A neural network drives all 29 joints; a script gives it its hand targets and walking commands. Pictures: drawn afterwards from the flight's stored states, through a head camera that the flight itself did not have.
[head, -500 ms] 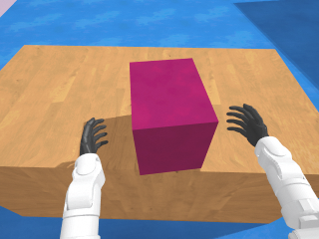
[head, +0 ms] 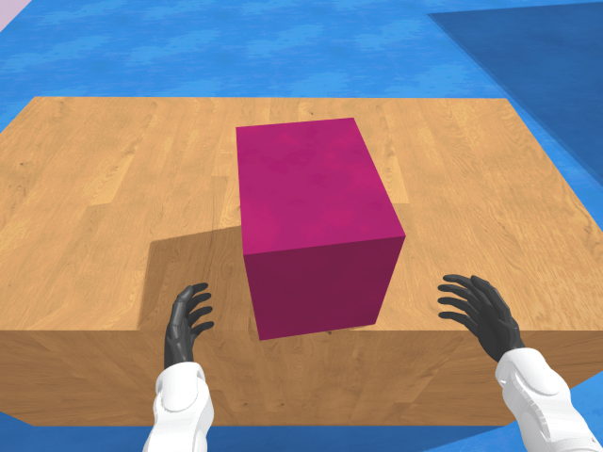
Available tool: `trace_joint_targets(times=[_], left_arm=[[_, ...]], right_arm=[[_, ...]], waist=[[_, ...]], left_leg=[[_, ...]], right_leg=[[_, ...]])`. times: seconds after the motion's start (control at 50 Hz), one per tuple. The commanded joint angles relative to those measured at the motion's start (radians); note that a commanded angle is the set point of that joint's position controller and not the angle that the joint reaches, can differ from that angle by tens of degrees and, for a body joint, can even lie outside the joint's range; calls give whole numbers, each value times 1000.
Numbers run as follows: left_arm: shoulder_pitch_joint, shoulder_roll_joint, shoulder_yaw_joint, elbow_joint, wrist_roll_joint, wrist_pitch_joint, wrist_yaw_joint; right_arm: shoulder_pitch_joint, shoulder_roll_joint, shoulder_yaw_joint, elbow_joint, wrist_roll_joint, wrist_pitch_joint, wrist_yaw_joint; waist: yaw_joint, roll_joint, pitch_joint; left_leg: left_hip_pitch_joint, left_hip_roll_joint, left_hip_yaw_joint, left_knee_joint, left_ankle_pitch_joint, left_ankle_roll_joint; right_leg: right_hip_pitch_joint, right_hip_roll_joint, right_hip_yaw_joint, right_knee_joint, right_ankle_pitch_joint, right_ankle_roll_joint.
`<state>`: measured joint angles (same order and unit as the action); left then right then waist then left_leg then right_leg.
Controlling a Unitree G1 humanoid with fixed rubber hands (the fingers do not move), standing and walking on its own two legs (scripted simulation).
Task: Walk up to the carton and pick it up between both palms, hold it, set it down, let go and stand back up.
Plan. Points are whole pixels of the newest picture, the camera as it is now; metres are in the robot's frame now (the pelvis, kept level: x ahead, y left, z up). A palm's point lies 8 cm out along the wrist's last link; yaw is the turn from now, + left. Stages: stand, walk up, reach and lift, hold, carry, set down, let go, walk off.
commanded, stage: set down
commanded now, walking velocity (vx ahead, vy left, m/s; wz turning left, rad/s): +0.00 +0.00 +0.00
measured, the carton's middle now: (307, 227) +0.44 +0.03 +0.01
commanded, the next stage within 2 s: let go in 1.54 s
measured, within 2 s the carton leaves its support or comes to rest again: neither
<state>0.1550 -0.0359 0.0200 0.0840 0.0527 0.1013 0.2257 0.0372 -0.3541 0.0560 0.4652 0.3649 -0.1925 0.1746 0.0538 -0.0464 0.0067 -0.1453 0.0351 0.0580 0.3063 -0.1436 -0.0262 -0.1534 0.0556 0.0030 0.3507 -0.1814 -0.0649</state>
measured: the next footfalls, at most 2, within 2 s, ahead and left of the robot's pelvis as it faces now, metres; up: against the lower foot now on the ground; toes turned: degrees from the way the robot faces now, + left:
none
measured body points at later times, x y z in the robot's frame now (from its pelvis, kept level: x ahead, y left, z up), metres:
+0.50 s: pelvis +0.01 +0.00 +0.00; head +0.00 +0.02 +0.45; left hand +0.20 +0.19 -0.04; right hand +0.21 -0.22 -0.03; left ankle +0.01 +0.14 -0.75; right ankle +0.00 -0.08 -0.75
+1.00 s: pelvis +0.03 +0.02 +0.00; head +0.02 +0.03 +0.45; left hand +0.18 +0.23 -0.07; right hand +0.20 -0.20 -0.06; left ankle +0.01 +0.14 -0.75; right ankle +0.00 -0.08 -0.75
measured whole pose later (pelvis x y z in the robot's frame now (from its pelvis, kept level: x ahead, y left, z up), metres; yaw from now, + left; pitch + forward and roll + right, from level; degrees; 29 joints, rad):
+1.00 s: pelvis +0.03 +0.02 +0.00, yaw +1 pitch -3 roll +0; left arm 0.32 0.11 0.02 0.43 0.03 -0.10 0.10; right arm 0.24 -0.24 0.07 0.67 0.19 -0.33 0.12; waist 0.04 -0.04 0.03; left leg -0.06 0.02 0.04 0.33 -0.21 -0.01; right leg -0.04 0.04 0.00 0.32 -0.22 -0.04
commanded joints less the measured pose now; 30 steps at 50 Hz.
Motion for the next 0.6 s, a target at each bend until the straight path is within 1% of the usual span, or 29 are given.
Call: trace_joint_targets(times=[0.0, 0.02, 0.06, 0.08, 0.1, 0.12, 0.14, 0.16, 0.18, 0.2, 0.22, 0.24, 0.26, 0.28, 0.3, 0.32, 0.36, 0.38, 0.4, 0.42, 0.44, 0.46, 0.48, 0.5, 0.54, 0.58], left_arm=[[-89, 16, -26, -125, 6, -85, 9], [-83, 2, -25, -95, 7, -95, 8], [-106, 8, -25, -73, 0, -122, 9], [-73, 9, -30, -50, 0, -136, 7], [-76, 25, -27, -66, -8, -155, 8], [-24, 15, -21, -36, 4, -164, 7], [-41, 27, -21, -42, 6, -179, 1], [-35, 30, -21, -22, 3, -192, 0], [-48, 30, -21, -14, 1, -205, 3], [-2, 32, -27, -4, 0, -214, 2], [-27, 38, -28, -6, 4, -226, -2], [-9, 45, -20, 29, 11, -235, -6], [1, 45, -16, 40, 21, -241, -6], [-2, 44, -21, 51, 14, -245, -9], [-9, 52, -24, 62, 5, -253, -12], [10, 46, -39, 58, -6, -258, -13], [16, 66, -32, 74, -12, -271, -17], [2, 77, -29, 59, -18, -279, -15], [23, 85, -30, 103, -19, -283, -22], [23, 79, -30, 106, -10, -278, -25], [53, 77, -26, 133, -4, -273, -30], [28, 89, -19, 114, -9, -271, -33], [26, 96, -20, 120, -18, -268, -34], [25, 102, -25, 87, -23, -276, -30], [44, 100, -22, 151, -19, -267, -35], [33, 108, -27, 139, -26, -265, -38]], right_arm=[[-86, -167, -75, -108, -16, -69, 1], [-73, -159, -71, -79, -18, -76, 5], [-97, -150, -71, -82, -29, -92, 8], [-51, -128, -49, -81, -19, -99, 8], [-56, -138, -49, -115, -21, -114, 5], [-8, -135, -34, -80, -17, -119, 2], [-5, -125, -34, -65, -14, -129, -2], [0, -136, -32, -62, -19, -141, -2], [-13, -143, -37, -50, -19, -152, 1], [28, -137, -34, -47, -22, -163, -1], [9, -126, -30, -55, -20, -172, -4], [40, -112, -17, -23, -23, -177, -6], [56, -114, -20, 9, -30, -183, -9], [48, -116, -28, 20, -38, -191, -10], [50, -105, -25, 26, -43, -194, -12], [49, -114, -27, 11, -41, -201, -11], [70, -115, -23, 4, -46, -206, -17], [57, -125, -27, -15, -47, -212, -16], [76, -100, -9, 0, -48, -210, -18], [85, -103, -9, 35, -43, -204, -14], [117, -93, 1, 69, -47, -201, -13], [79, -103, -12, 46, -51, -203, -14], [72, -105, -21, 44, -64, -205, -14], [73, -102, -20, 18, -61, -210, -14], [91, -93, -23, 54, -82, -201, -15], [81, -100, -35, 40, -92, -200, -16]], waist=[[-5, -33, -131], [-6, -38, -115], [1, -56, -109], [5, -59, -104], [7, -58, -131], [8, -68, -102], [-2, -49, -109], [-5, -50, -96], [2, -46, -103], [-4, -69, -87], [-2, -47, -89], [-5, -40, -78], [-7, -24, -72], [-14, -39, -65], [-14, -41, -48], [-18, -52, -41], [-11, -47, -44], [-10, -44, -70], [-9, -59, -44], [-7, -22, -39], [-8, -16, -21], [-5, -28, -53], [-5, -25, -50], [1, -17, -65], [-8, -27, -21], [-10, -25, -28]], left_leg=[[82, -24, -27, -14, 86, 44], [73, -23, -28, -20, 59, 42], [42, -19, -24, -24, 30, 48], [37, -23, -21, -17, 28, 49], [31, -25, -20, -12, 40, 48], [31, -24, -19, -16, 54, 49], [25, -30, -19, -15, 57, 46], [14, -30, -19, -12, 46, 45], [17, -27, -18, -17, 39, 44], [18, -24, -18, -9, 40, 46], [18, -28, -16, -5, 48, 41], [11, -34, -14, 1, 31, 39], [19, -33, -17, -3, 23, 35], [23, -28, -15, -1, 23, 35], [17, -29, -13, 3, 17, 38], [37, -24, -15, 0, 34, 34], [30, -29, -12, 1, 29, 33], [30, -27, -15, 2, 29, 31], [14, -31, -12, 9, 22, 39], [37, -28, -16, -1, 31, 31], [51, -30, -14, 0, 42, 31], [62, -27, -10, 4, 47, 31], [66, -26, -7, 8, 59, 29], [85, -25, -7, 8, 72, 29], [69, -28, -4, 7, 50, 31], [70, -23, -6, 5, 58, 28]], right_leg=[[-27, -52, 84, -68, 144, 3], [-27, -58, 91, -76, 100, 3], [-38, -66, 98, -79, 54, 3], [-17, -73, 108, -79, 59, 7], [-4, -76, 107, -67, 83, 14], [11, -76, 111, -66, 118, 19], [22, -81, 112, -58, 143, 23], [10, -82, 110, -54, 141, 26], [-5, -76, 102, -56, 112, 16], [-1, -82, 111, -57, 118, 24], [9, -85, 107, -51, 137, 22], [13, -98, 122, -52, 129, 28], [1, -95, 115, -54, 117, 22], [-12, -87, 107, -58, 88, 17], [-28, -92, 110, -63, 73, 19], [-31, -84, 101, -65, 80, 18], [-21, -90, 111, -71, 71, 23], [-26, -90, 110, -66, 58, 25], [-7, -98, 119, -66, 62, 30], [-18, -96, 109, -68, 72, 20], [-19, -93, 105, -74, 75, 15], [-34, -82, 88, -71, 69, 11], [-42, -76, 86, -72, 72, 10], [-44, -71, 77, -73, 66, 7], [-45, -75, 86, -83, 31, 7], [-44, -75, 82, -83, 49, 10]])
